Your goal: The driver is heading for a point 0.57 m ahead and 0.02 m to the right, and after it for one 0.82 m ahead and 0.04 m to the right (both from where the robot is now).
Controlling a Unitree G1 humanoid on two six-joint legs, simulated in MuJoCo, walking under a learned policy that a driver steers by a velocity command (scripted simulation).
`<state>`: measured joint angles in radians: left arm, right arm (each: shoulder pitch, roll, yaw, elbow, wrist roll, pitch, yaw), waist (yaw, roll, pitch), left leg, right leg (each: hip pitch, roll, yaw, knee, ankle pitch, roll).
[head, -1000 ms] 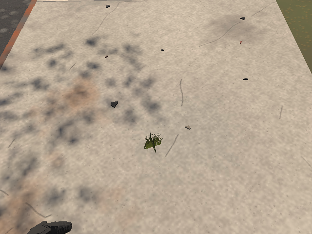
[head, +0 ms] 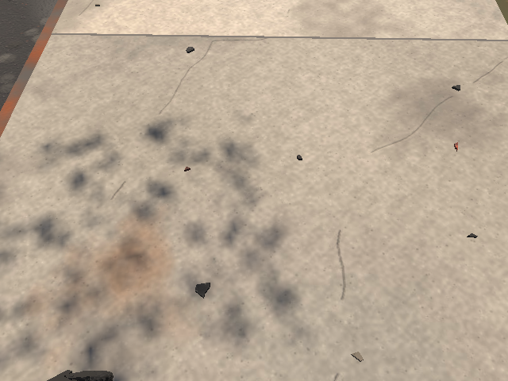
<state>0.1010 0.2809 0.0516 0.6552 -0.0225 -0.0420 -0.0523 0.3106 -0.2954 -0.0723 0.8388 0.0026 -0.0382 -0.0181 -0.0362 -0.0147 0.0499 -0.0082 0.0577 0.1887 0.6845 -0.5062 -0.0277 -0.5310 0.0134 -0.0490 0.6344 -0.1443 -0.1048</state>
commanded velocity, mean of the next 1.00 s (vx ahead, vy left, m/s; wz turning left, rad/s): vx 0.50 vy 0.00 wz -0.25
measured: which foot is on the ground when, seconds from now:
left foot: up 0.00-0.44, down 0.46-0.98, up 1.00-1.00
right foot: down 0.00-0.46, up 0.48-0.96, down 0.98-1.00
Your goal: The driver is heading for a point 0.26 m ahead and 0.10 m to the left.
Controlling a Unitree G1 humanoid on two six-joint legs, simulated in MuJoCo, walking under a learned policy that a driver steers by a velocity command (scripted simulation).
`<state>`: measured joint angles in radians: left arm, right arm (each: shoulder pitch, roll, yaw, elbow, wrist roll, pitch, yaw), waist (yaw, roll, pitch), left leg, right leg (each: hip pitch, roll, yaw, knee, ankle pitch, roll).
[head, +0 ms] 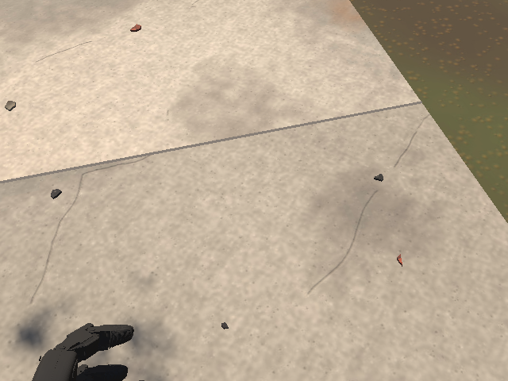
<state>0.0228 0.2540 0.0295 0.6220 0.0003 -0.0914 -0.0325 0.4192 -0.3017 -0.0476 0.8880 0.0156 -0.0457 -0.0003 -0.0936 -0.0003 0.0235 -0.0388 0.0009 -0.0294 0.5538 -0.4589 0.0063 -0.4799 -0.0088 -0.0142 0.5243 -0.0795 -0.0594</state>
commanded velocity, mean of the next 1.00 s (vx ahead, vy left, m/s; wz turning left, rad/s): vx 0.16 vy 0.00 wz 0.09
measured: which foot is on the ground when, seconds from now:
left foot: up 0.00-0.38, down 0.40-1.00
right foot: down 0.00-0.44, up 0.46-0.66, down 0.68-1.00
